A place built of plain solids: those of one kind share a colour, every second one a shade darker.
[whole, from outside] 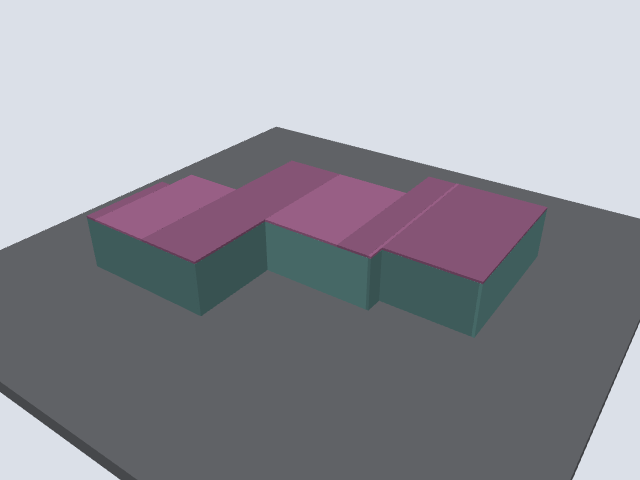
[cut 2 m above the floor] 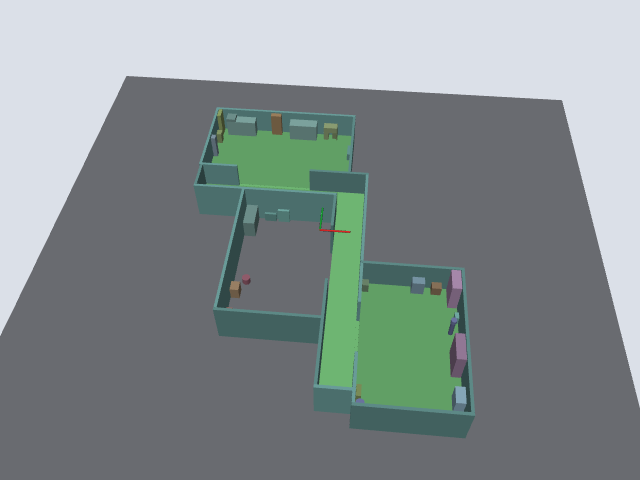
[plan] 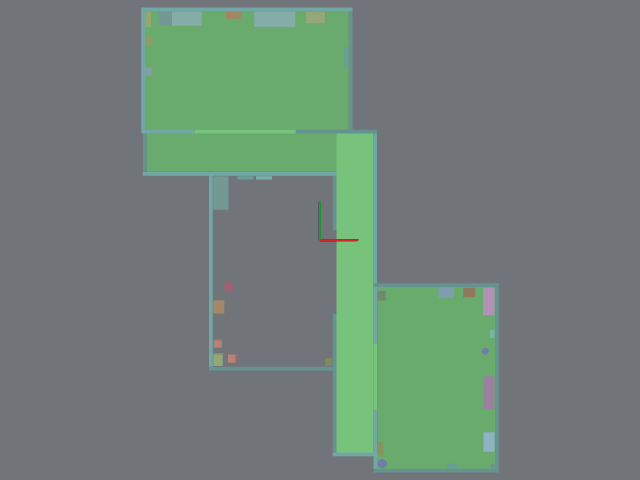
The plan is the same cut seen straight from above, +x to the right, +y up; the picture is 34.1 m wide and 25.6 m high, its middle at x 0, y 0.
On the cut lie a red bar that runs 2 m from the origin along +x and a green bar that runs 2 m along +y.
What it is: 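One storey of an old house, long lived in; a hall and three lower rooms beside it, each open to the hall along a stretch without wall, rail or kerb; a room's floor lies below the hall's by a bare drop, by one riser or not at all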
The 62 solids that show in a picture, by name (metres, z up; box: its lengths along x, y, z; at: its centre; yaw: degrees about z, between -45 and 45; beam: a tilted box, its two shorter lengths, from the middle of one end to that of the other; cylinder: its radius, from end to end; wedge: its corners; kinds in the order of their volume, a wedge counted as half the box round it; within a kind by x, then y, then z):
{
 "floor_1": {"box": [10.13, 2.04, 1.08], "at": [-4.18, 4.65, 0.49]},
 "floor_2": {"box": [5.4, 0.2, 1.08], "at": [-4.0, 5.78, 0.49]},
 "floor_3": {"box": [10.87, 6.33, 1.08], "at": [-3.9, 9.04, 0.49]},
 "floor_4": {"box": [1.97, 17.0, 1.08], "at": [1.86, -2.83, 0.49]},
 "floor_5": {"box": [0.2, 3.49, 0.9], "at": [2.95, -7.29, 0.4]},
 "floor_6": {"box": [6.29, 9.69, 0.9], "at": [6.19, -7.36, 0.4]},
 "wall_1": {"box": [0.2, 6.33, 3.87], "at": [-9.44, 9.04, 1.88]},
 "wall_2": {"box": [0.2, 2.04, 3.87], "at": [-9.35, 4.65, 1.88]},
 "wall_3": {"box": [2.84, 0.2, 3.87], "at": [-8.12, 5.78, 1.88]},
 "wall_4": {"box": [0.2, 10.19, 3.87], "at": [-5.82, -1.66, 1.88]},
 "wall_5": {"box": [10.33, 0.2, 3.87], "at": [-4.28, 3.53, 1.88]},
 "wall_6": {"box": [11.27, 0.2, 3.87], "at": [-3.9, 12.3, 1.88]},
 "wall_7": {"box": [6.8, 0.2, 3.87], "at": [-2.52, -6.86, 1.88]},
 "wall_8": {"box": [0.2, 4.37, 3.87], "at": [0.78, -9.14, 1.88]},
 "wall_9": {"box": [0.2, 2.81, 3.87], "at": [0.78, -5.35, 1.88]},
 "wall_10": {"box": [0.2, 2.91, 3.87], "at": [0.78, 1.98, 1.88]},
 "wall_11": {"box": [4.35, 0.2, 3.87], "at": [0.88, 5.78, 1.88]},
 "wall_12": {"box": [0.2, 6.33, 3.87], "at": [1.64, 9.04, 1.88]},
 "wall_13": {"box": [2.37, 0.2, 3.87], "at": [1.86, -11.43, 1.88]},
 "wall_14": {"box": [0.2, 0.68, 3.87], "at": [2.95, -11.87, 1.88]},
 "wall_15": {"box": [0.2, 2.29, 3.87], "at": [2.95, -10.18, 1.88]},
 "wall_16": {"box": [0.2, 3.04, 3.87], "at": [2.95, -4.03, 1.88]},
 "wall_17": {"box": [0.2, 7.99, 3.87], "at": [2.95, 1.68, 1.88]},
 "wall_18": {"box": [6.69, 0.2, 3.87], "at": [6.19, -12.3, 1.88]},
 "wall_19": {"box": [6.69, 0.2, 3.87], "at": [6.19, -2.41, 1.88]},
 "wall_20": {"box": [0.2, 9.69, 3.87], "at": [9.44, -7.36, 1.88]},
 "roof_1": {"box": [11.27, 6.53, 0.16], "at": [-3.9, 9.14, 3.9]},
 "roof_2": {"box": [12.58, 0.2, 0.16], "at": [-3.24, 5.78, 3.9]},
 "roof_3": {"box": [12.5, 2.24, 0.16], "at": [-3.2, 4.55, 3.9]},
 "roof_4": {"box": [8.97, 5.74, 0.16], "at": [-1.44, 0.56, 3.9]},
 "roof_5": {"box": [15.46, 4.65, 0.16], "at": [1.81, -4.63, 3.9]},
 "roof_6": {"box": [8.86, 4.57, 0.16], "at": [5.11, -9.24, 3.9]},
 "roof_7": {"box": [6.69, 0.88, 0.16], "at": [6.19, -11.97, 3.9]},
 "workbench_1": {"box": [0.72, 0.75, 0.24], "at": [-8.26, 11.8, 2.53]},
 "workbench_2": {"box": [2.31, 0.75, 1.38], "at": [-7.46, 11.8, 1.72]},
 "workbench_3": {"box": [0.82, 1.79, 1.47], "at": [-5.29, 2.51, 0.69]},
 "workbench_4": {"box": [2.18, 0.82, 1.41], "at": [-2.41, 11.77, 1.74]},
 "wardrobe_1": {"box": [0.62, 1.47, 2.26], "at": [9.0, -3.27, 1.98]},
 "wardrobe_2": {"box": [0.59, 1.75, 2.28], "at": [9.01, -8.14, 2.0]},
 "chest_drawers_1": {"box": [0.82, 0.54, 1.13], "at": [6.74, -2.81, 1.42]},
 "chest_drawers_2": {"box": [0.59, 1.04, 1.27], "at": [9.01, -10.77, 1.49]},
 "bookcase_1": {"box": [0.29, 0.83, 2.01], "at": [-9.16, 11.76, 2.04]},
 "bookcase_2": {"box": [0.29, 0.73, 1.52], "at": [3.22, -11.12, 1.61]},
 "carton_stack_1": {"box": [0.6, 0.7, 1.0], "at": [-5.4, -3.57, 0.45]},
 "carton_stack_2": {"box": [0.65, 0.52, 0.72], "at": [7.96, -2.8, 1.21]},
 "radiator_1": {"box": [0.85, 0.18, 0.8], "at": [-3.97, 3.31, 0.35]},
 "radiator_2": {"box": [0.86, 0.18, 1.22], "at": [-2.98, 3.31, 0.56]},
 "radiator_3": {"box": [0.23, 1.04, 0.62], "at": [1.4, 9.78, 1.34]},
 "radiator_4": {"box": [0.54, 0.26, 0.64], "at": [7.03, -12.05, 1.18]},
 "radiator_5": {"box": [0.26, 0.45, 0.68], "at": [9.18, -5.0, 1.2]},
 "metal_shelving_1": {"box": [0.82, 0.37, 1.9], "at": [-4.62, 11.99, 1.98]},
 "crate_stack_1": {"box": [0.39, 0.53, 0.91], "at": [-9.11, 10.64, 1.49]},
 "crate_stack_2": {"box": [0.37, 0.44, 1.22], "at": [0.47, -6.51, 0.56]},
 "desk_1": {"box": [0.51, 0.61, 0.18], "at": [-5.44, -6.42, 0.78]},
 "desk_2": {"box": [1.04, 0.62, 0.49], "at": [-0.23, 11.87, 2.0]},
 "tall_odds_1": {"box": [0.33, 0.44, 1.86], "at": [-9.14, 8.98, 1.96]},
 "dining_chair_1": {"box": [0.42, 0.38, 0.52], "at": [-5.45, -5.56, 0.21]},
 "dining_chair_2": {"box": [0.38, 0.43, 0.55], "at": [-4.72, -6.33, 0.23]},
 "side_table_1": {"box": [0.43, 0.5, 0.73], "at": [3.29, -2.97, 1.22]},
 "floor_lamp_round_1": {"cylinder": 0.25, "from": [3.32, -11.93, 2.18], "to": [3.32, -11.93, 2.5]},
 "floor_lamp_round_2": {"cylinder": 0.15, "from": [8.82, -5.93, 0.85], "to": [8.82, -5.93, 2.09]},
 "stool_pouffe_round_1": {"cylinder": 0.27, "from": [-4.86, -2.5, 0.0], "to": [-4.86, -2.5, 0.49]}
}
